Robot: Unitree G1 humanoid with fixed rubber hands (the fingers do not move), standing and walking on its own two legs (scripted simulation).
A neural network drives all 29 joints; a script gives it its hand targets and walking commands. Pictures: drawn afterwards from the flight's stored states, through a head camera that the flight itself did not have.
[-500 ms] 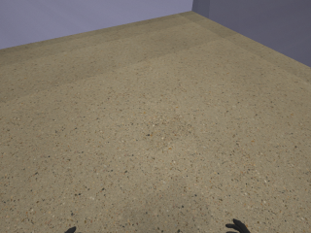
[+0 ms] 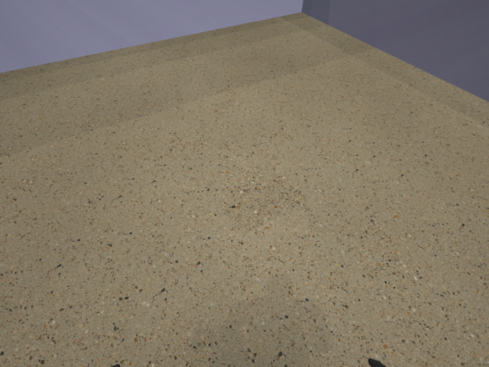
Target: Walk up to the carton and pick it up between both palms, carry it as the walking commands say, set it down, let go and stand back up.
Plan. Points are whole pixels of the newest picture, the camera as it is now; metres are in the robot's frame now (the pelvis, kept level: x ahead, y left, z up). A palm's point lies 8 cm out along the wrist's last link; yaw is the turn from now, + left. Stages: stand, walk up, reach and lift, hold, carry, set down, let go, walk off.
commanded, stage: stand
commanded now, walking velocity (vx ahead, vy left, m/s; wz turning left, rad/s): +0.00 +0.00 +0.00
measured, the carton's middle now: out of the picture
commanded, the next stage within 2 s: walk up in 0.10 s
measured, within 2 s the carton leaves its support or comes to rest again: neither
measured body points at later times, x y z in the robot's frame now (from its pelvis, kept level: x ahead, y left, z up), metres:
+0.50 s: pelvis -0.01 +0.02 +0.00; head -0.01 +0.04 +0.44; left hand +0.08 +0.27 -0.15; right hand +0.09 -0.22 -0.13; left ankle +0.03 +0.13 -0.72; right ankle +0.03 -0.12 -0.72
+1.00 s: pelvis -0.04 +0.01 +0.00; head -0.01 +0.02 +0.45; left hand -0.03 +0.27 -0.14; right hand +0.08 -0.21 -0.14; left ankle -0.03 +0.14 -0.68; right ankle -0.04 -0.11 -0.72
